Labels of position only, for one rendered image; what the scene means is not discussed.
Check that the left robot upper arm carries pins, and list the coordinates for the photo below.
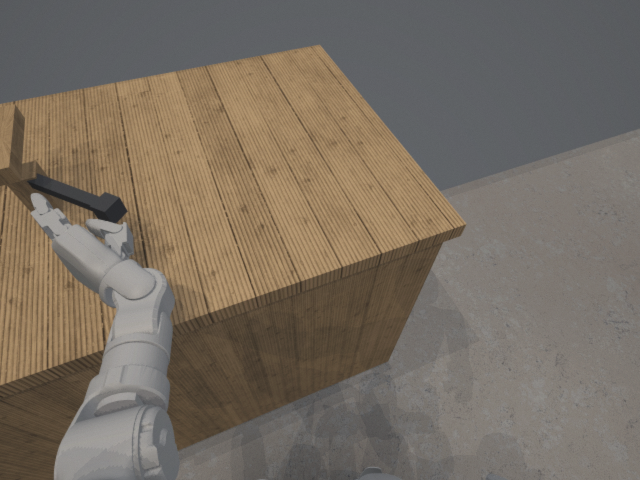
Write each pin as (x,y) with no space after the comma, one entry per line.
(133,444)

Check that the left robot forearm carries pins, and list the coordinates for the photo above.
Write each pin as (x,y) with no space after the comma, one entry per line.
(137,354)

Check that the tap lever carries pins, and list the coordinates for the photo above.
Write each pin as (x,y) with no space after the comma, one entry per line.
(107,207)

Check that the counter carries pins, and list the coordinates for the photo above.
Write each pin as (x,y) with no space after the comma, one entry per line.
(293,228)

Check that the right robot shin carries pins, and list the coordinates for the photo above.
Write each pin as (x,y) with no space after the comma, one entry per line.
(369,470)

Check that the robot left hand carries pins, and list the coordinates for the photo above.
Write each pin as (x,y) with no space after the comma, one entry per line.
(87,258)

